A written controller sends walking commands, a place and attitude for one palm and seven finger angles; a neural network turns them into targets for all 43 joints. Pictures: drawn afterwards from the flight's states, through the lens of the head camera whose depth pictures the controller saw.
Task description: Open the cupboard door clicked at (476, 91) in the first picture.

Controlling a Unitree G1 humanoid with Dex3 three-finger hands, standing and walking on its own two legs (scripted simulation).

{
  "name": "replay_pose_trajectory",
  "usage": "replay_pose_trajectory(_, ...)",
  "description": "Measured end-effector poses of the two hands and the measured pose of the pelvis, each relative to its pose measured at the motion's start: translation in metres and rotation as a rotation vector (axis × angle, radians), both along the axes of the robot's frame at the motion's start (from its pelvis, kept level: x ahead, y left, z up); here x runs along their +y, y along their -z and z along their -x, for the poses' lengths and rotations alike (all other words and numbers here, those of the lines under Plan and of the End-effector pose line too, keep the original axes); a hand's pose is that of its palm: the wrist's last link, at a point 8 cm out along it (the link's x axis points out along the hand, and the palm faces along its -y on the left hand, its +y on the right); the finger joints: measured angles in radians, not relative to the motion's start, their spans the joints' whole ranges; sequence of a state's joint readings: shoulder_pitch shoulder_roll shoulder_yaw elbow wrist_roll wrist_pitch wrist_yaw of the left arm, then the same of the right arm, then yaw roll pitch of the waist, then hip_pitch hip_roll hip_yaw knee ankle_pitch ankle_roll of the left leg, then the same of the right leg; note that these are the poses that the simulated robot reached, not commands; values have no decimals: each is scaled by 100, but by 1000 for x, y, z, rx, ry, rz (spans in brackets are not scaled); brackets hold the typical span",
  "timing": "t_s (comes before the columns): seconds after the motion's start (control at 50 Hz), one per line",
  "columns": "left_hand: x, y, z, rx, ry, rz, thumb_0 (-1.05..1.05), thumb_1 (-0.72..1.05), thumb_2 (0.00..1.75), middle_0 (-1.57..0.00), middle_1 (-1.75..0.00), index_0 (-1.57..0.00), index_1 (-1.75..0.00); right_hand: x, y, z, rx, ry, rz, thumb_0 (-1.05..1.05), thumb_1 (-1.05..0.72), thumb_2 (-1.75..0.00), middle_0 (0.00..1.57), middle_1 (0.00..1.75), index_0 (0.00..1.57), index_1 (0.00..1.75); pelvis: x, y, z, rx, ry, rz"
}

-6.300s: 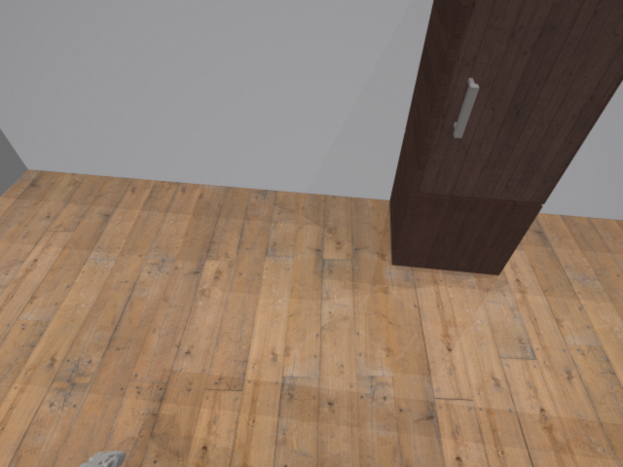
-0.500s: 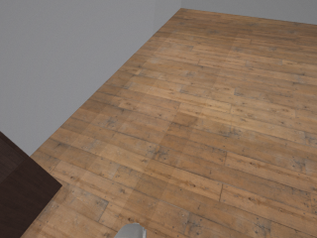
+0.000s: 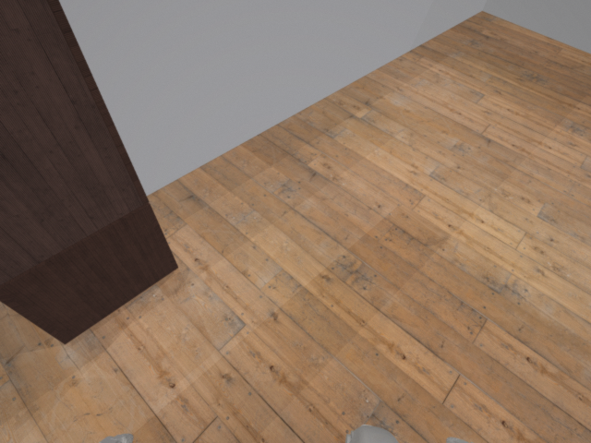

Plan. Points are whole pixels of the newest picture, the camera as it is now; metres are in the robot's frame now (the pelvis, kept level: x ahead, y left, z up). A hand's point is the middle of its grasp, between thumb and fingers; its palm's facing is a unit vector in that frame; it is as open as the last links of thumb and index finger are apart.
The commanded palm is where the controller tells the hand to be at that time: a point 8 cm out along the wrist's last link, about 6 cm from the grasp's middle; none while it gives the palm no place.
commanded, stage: turn to face it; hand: left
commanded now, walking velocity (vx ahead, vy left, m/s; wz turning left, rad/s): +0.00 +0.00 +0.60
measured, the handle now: out of the picture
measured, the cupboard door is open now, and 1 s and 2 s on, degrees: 0 0 0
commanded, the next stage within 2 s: take the last steps up to it in 1.22 s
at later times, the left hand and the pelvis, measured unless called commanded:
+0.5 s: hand out of the picture +0.01 +0.17 -0.15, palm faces +0.32 -0.91 -0.28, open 7.4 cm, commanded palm none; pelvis -0.01 -0.04 +0.00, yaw +20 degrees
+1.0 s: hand out of the picture -0.06 +0.22 -0.16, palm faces +0.57 -0.77 -0.27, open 7.4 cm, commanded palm none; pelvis -0.02 -0.01 +0.00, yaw +34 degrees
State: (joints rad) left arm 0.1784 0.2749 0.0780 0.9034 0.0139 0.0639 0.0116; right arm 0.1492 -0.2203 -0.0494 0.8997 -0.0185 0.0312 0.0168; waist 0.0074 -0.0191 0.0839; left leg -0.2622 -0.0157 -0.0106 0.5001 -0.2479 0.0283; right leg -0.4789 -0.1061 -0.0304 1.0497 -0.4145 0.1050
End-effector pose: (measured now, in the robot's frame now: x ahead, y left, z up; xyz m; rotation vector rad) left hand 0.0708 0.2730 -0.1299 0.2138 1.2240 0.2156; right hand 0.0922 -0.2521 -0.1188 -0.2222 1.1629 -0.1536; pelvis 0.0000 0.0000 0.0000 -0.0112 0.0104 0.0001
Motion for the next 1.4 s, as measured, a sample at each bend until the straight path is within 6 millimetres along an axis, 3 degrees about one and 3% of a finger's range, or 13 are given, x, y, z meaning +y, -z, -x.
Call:
replay_pose_trajectory(0.16,-31,-16,-25,-129,-16,-21,1,90,89,-20,-30,-20,-30,-19,22,6,45,-28,-46,0,-91,-90,20,30,21,30,-24,6,2,6,-94,-21)
replay_pose_trajectory(0.24,-51,-23,-16,-175,-38,-44,1,90,89,-21,-30,-20,-30,-35,37,4,72,-53,-61,0,-91,-90,20,30,21,30,-39,10,4,-3,-154,-24)
replay_pose_trajectory(0.36,-65,-29,23,-134,-137,-40,1,90,89,-21,-30,-21,-30,-43,31,-6,114,-131,-65,0,-91,-90,19,30,20,29,-48,0,3,-20,-244,-48)
replay_pose_trajectory(0.48,-67,-19,74,-62,-251,-16,1,90,89,-21,-30,-21,-30,-30,25,-28,141,-232,-47,0,-91,-90,19,30,20,29,-47,-2,5,-15,-327,-54)
replay_pose_trajectory(0.56,-59,-6,117,-2,-342,4,1,90,89,-21,-30,-21,-30,-6,20,-55,115,-325,-24,0,-91,-90,19,30,20,29,-37,1,9,-10,-379,-44)
replay_pose_trajectory(0.66,-38,21,174,72,-460,35,1,90,89,-21,-30,-21,-30,40,15,-92,10,-446,10,0,-91,-90,19,30,20,29,-15,17,17,-3,-444,-20)
replay_pose_trajectory(0.74,-26,22,198,121,-520,38,1,90,89,-21,-30,-20,-30,65,3,-102,-47,-501,20,0,-91,-90,19,30,20,29,-6,13,22,-7,-476,-8)
replay_pose_trajectory(0.82,-17,10,195,72,-549,30,1,91,89,-20,-30,-20,-30,79,-4,-100,-35,-538,20,0,-91,-90,20,30,20,29,-1,3,24,-6,-518,1)
replay_pose_trajectory(0.94,-13,-3,177,-12,-569,2,1,91,89,-20,-30,-20,-30,86,0,-93,4,-570,-10,0,-91,-90,20,30,21,30,-4,-2,22,-2,-577,-1)
replay_pose_trajectory(1.06,-26,-13,149,-75,-568,-29,1,91,89,-20,-30,-20,-30,71,17,-86,60,-571,-43,0,-91,-90,20,30,21,30,-20,1,14,1,-622,-18)
replay_pose_trajectory(1.16,-52,-18,135,-125,-573,-71,1,90,89,-20,-30,-20,-30,48,40,-87,111,-572,-71,0,-91,-90,20,30,21,30,-41,9,5,-5,-662,-34)
replay_pose_trajectory(1.26,-85,-27,150,-105,-628,-61,1,90,89,-21,-30,-21,-30,32,38,-93,159,-599,-63,0,-91,-90,20,30,20,29,-54,0,0,-11,-706,-61)
replay_pose_trajectory(1.4,-126,-23,189,-34,-733,-20,1,90,89,-21,-30,-21,-30,24,32,-100,192,-663,-26,0,-91,-90,19,30,20,29,-62,-6,-1,-11,-761,-70)
